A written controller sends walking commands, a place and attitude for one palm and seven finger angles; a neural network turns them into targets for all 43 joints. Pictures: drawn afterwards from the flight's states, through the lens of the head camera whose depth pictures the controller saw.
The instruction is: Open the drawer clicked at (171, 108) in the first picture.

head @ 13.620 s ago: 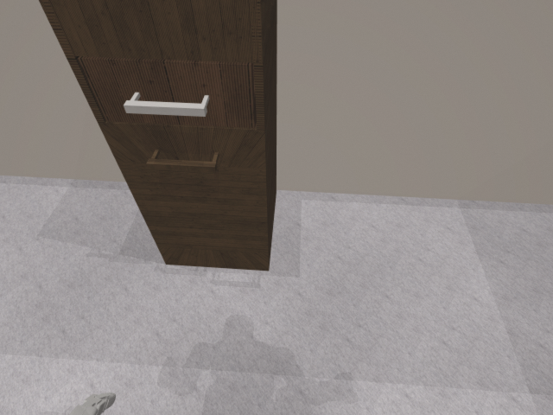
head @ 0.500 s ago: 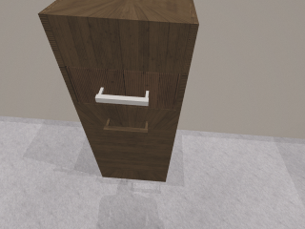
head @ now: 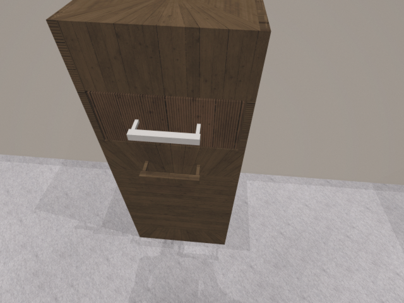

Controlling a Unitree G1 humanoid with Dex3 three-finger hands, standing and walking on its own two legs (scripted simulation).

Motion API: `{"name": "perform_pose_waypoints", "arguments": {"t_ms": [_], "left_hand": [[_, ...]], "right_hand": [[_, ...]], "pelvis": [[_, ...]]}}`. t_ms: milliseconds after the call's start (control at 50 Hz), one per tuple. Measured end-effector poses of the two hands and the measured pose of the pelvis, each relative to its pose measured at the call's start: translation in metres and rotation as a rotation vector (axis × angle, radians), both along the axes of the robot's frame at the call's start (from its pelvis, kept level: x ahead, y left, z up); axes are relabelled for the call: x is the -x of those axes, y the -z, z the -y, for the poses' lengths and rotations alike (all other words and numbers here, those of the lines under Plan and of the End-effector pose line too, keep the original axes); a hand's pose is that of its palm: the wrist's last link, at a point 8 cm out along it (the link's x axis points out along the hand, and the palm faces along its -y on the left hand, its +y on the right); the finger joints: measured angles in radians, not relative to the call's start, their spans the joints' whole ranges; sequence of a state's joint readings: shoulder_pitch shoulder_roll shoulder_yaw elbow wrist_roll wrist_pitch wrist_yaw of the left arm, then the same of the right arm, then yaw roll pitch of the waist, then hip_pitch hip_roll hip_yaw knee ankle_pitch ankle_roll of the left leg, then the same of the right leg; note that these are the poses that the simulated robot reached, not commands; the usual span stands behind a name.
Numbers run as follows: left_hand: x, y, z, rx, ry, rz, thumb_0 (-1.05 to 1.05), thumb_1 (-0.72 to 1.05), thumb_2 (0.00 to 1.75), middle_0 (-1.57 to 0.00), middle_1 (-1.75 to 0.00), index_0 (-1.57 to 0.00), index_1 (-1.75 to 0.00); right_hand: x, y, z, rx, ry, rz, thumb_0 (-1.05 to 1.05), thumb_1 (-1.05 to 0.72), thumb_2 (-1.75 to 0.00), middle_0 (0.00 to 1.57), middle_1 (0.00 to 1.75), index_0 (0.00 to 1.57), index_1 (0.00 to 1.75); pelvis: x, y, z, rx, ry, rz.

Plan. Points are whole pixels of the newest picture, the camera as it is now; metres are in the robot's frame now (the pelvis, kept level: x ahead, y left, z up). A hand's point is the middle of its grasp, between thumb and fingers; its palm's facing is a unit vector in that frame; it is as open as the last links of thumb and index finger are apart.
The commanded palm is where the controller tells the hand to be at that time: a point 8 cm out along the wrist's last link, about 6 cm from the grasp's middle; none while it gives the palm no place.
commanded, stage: look again from close up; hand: left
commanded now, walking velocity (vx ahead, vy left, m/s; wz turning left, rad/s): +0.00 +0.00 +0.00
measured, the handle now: (165, 131) +0.51 +0.12 +0.04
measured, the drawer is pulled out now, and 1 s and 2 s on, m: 0.00 0.00 0.00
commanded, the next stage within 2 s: raise the hand with hooked fingers in 0.02 s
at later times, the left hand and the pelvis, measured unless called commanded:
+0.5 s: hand (117, 287) +0.16 +0.17 -0.05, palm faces -0.11 -0.27 -0.96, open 8.3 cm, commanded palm +0.14 +0.21 +0.00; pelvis -0.02 -0.03 -0.03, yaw -2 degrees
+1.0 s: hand (117, 229) +0.25 +0.18 +0.03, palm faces -0.03 -0.12 -0.99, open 11.3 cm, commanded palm +0.22 +0.20 +0.10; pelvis +0.01 -0.04 -0.02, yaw -5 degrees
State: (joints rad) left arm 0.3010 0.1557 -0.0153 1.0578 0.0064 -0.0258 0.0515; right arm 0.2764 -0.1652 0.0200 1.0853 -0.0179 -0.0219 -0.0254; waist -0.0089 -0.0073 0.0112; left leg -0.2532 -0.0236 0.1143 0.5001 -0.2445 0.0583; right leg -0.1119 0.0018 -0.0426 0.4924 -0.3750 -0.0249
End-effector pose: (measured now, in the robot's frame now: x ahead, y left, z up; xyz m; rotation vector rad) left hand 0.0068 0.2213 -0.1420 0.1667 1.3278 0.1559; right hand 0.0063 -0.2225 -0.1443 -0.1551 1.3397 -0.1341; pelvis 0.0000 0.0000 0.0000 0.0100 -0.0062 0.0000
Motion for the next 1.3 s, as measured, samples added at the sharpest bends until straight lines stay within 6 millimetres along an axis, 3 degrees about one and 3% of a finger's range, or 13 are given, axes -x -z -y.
{"name": "perform_pose_waypoints", "arguments": {"t_ms": [160,260,360,440,560,620,680,780,880,1000,1100,1200,1300], "left_hand": [[-0.011,-0.003,0.002,-0.017,0.055,0.003,0.01,0.92,0.90,-0.20,-0.30,-0.20,-0.30],[-0.105,-0.105,-0.019,-0.352,0.269,0.522,0.03,0.91,0.89,-0.21,-0.32,-0.20,-0.32],[-0.170,-0.184,-0.004,-0.781,0.587,0.839,0.01,0.82,0.86,-0.21,-0.36,-0.20,-0.36],[-0.167,-0.177,0.021,-0.923,0.798,0.855,0.01,0.74,0.82,-0.21,-0.41,-0.20,-0.41],[-0.115,-0.134,0.038,-0.922,0.956,0.742,0.00,0.59,0.76,-0.23,-0.50,-0.23,-0.50],[-0.105,-0.143,0.028,-1.009,0.962,0.756,0.00,0.51,0.73,-0.25,-0.55,-0.25,-0.55],[-0.118,-0.168,0.015,-1.140,0.937,0.838,0.00,0.43,0.70,-0.26,-0.59,-0.26,-0.59],[-0.170,-0.207,0.007,-1.258,0.888,0.931,0.00,0.32,0.65,-0.27,-0.67,-0.26,-0.67],[-0.209,-0.216,0.021,-1.145,0.906,0.870,0.00,0.21,0.61,-0.27,-0.74,-0.26,-0.74],[-0.220,-0.222,0.036,-1.047,1.042,0.893,0.00,0.07,0.55,-0.28,-0.83,-0.28,-0.83],[-0.227,-0.250,0.022,-1.145,1.013,1.013,0.00,-0.04,0.50,-0.30,-0.90,-0.29,-0.91],[-0.239,-0.270,-0.006,-1.221,0.894,1.012,0.00,-0.16,0.45,-0.30,-0.98,-0.29,-0.98],[-0.255,-0.275,-0.014,-1.154,0.892,0.966,0.00,-0.27,0.40,-0.31,-1.05,-0.30,-1.05]], "right_hand": [[-0.014,-0.006,0.007,0.019,0.003,0.033,0.01,-0.92,-0.90,0.20,0.30,0.20,0.30],[-0.060,-0.019,0.018,0.040,-0.023,0.381,0.02,-0.91,-0.90,0.20,0.30,0.20,0.30],[-0.120,-0.021,0.029,0.012,-0.086,0.584,0.02,-0.91,-0.90,0.20,0.30,0.20,0.30],[-0.157,-0.033,0.038,-0.008,-0.108,0.636,0.02,-0.90,-0.90,0.20,0.30,0.20,0.30],[-0.198,-0.047,0.050,0.049,-0.241,0.619,0.01,-0.90,-0.90,0.20,0.30,0.20,0.30],[-0.215,-0.043,0.049,0.075,-0.288,0.613,0.01,-0.90,-0.90,0.20,0.30,0.20,0.30],[-0.227,-0.036,0.042,0.060,-0.308,0.622,0.01,-0.90,-0.90,0.20,0.30,0.20,0.30],[-0.226,-0.026,0.027,-0.028,-0.269,0.614,0.01,-0.90,-0.90,0.20,0.30,0.20,0.30],[-0.201,-0.024,0.028,-0.079,-0.167,0.547,0.01,-0.90,-0.90,0.20,0.30,0.20,0.30],[-0.169,-0.024,0.054,0.012,-0.090,0.468,0.02,-0.90,-0.90,0.20,0.30,0.20,0.30],[-0.158,-0.024,0.067,0.082,-0.062,0.418,0.02,-0.90,-0.90,0.20,0.30,0.20,0.30],[-0.165,-0.029,0.054,0.069,-0.034,0.426,0.02,-0.90,-0.90,0.20,0.30,0.20,0.30],[-0.180,-0.042,0.021,0.028,-0.042,0.482,0.02,-0.91,-0.90,0.20,0.30,0.19,0.30]], "pelvis": [[-0.004,0.000,0.003,0.007,0.008,-0.013],[0.005,0.003,0.005,-0.031,-0.016,-0.034],[0.019,0.015,0.011,-0.030,-0.025,-0.069],[0.023,0.023,0.023,-0.046,0.024,-0.113],[0.024,0.034,0.044,-0.047,0.023,-0.144],[0.022,0.038,0.050,-0.030,-0.004,-0.142],[0.020,0.042,0.054,-0.016,-0.019,-0.136],[0.014,0.042,0.054,-0.018,-0.001,-0.142],[0.002,0.029,0.050,-0.044,0.048,-0.140],[-0.008,0.020,0.037,-0.041,0.090,-0.127],[-0.011,0.017,0.023,-0.027,0.086,-0.121],[-0.009,0.014,0.008,-0.015,0.074,-0.100],[-0.006,0.009,-0.006,-0.002,0.065,-0.060]]}}
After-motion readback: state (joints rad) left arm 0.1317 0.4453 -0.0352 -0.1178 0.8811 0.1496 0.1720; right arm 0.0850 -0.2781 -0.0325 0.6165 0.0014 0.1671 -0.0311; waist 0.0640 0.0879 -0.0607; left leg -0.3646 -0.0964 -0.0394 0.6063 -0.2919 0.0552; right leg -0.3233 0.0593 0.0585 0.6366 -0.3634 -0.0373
